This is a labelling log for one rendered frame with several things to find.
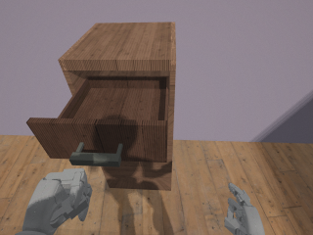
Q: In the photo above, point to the robot right hand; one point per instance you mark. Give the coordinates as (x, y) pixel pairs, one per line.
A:
(247, 220)

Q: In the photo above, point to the cabinet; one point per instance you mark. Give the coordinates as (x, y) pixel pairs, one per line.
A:
(128, 49)

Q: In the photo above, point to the robot left hand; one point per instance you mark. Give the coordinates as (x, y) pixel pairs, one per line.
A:
(56, 198)

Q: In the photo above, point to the handle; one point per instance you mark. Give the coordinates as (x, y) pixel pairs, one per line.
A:
(96, 159)

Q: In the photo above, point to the drawer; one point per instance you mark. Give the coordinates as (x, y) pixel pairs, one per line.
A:
(108, 110)

